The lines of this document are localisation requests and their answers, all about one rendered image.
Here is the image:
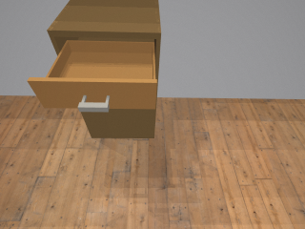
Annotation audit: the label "drawer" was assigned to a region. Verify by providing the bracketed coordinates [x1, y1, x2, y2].
[27, 40, 157, 110]

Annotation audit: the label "cabinet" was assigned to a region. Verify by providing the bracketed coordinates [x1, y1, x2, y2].
[47, 0, 161, 138]

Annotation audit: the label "handle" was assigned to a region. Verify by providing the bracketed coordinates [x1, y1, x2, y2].
[77, 95, 110, 113]

